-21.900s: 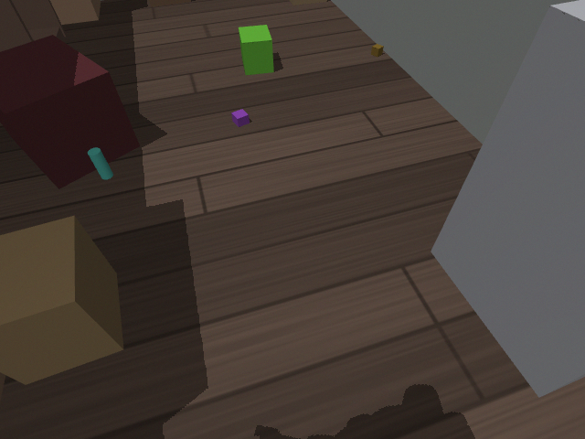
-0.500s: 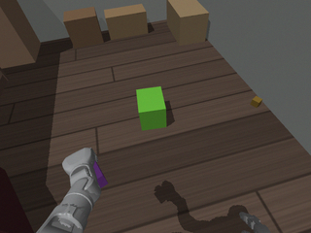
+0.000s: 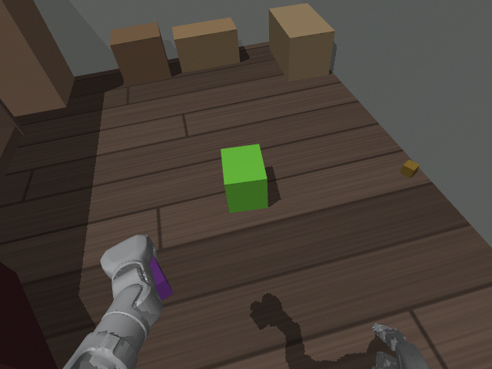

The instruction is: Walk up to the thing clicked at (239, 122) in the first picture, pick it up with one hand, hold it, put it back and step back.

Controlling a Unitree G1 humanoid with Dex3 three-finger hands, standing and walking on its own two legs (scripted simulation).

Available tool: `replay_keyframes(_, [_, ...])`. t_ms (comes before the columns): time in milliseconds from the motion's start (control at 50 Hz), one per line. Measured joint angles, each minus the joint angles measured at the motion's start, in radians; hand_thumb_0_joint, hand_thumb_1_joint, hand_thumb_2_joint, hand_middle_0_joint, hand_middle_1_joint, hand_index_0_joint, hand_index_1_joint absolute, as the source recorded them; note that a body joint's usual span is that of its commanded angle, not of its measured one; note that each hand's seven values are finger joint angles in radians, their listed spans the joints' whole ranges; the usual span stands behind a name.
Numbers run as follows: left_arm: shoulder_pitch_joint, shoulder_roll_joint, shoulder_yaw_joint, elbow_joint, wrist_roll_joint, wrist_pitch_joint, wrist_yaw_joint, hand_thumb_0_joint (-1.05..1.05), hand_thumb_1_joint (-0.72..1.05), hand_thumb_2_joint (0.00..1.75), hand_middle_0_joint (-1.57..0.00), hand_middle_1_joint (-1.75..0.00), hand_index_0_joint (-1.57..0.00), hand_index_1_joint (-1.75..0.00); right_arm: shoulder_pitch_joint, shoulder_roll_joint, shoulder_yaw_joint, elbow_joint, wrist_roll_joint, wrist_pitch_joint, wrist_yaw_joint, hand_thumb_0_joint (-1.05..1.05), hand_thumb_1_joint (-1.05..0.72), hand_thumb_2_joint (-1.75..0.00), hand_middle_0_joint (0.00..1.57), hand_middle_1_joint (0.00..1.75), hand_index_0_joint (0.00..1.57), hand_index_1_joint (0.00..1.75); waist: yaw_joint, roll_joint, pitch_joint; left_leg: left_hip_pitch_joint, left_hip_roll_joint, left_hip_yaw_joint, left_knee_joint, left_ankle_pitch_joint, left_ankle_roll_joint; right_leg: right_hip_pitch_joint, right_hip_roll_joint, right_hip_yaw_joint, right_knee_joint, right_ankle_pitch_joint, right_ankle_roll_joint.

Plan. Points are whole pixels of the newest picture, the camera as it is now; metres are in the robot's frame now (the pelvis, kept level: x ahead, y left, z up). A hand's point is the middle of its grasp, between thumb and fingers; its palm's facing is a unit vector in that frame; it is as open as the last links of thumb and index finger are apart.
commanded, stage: hold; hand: left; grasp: from above
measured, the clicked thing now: (144, 282) +0.30 +0.22 -0.07
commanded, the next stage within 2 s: crouch in 0.86 s
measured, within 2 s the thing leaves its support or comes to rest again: neither
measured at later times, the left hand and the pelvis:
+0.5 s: hand (139, 276) +0.30 +0.22 -0.03, palm faces -0.37 -0.23 -0.90, open 10.3 cm; pelvis +0.00 +0.00 +0.00, yaw +0 degrees
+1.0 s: hand (142, 273) +0.30 +0.21 -0.03, palm faces -0.36 -0.23 -0.91, open 10.3 cm; pelvis +0.00 +0.00 +0.00, yaw +0 degrees
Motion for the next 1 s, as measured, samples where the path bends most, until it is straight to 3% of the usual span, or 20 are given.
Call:
replay_keyframes(540, [0.025, 0.035, -0.025, -0.109, 0.031, 0.013, -0.106, -0.03, -0.04, 0.45, -0.76, -0.49, -0.72, -0.51, -0.023, 0.001, 0.009, -0.036, 0.007, 0.004, -0.021, 0.01, -0.91, -0.90, 0.20, 0.30, 0.20, 0.30, 0.010, 0.001, 0.011, 0.032, -0.002, -0.001, -0.032, 0.017, -0.001, 0.028, -0.001, -0.001, -0.023, 0.012, -0.001])
replay_keyframes(1000, [0.015, 0.018, -0.020, -0.089, 0.025, 0.016, -0.073, -0.02, -0.02, 0.45, -0.74, -0.51, -0.70, -0.52, -0.008, 0.001, 0.001, -0.021, 0.002, 0.003, -0.014, 0.01, -0.91, -0.90, 0.20, 0.30, 0.20, 0.30, 0.009, 0.004, 0.013, 0.033, 0.001, 0.003, -0.030, 0.010, 0.000, 0.030, 0.002, 0.004, -0.026, 0.010, 0.000])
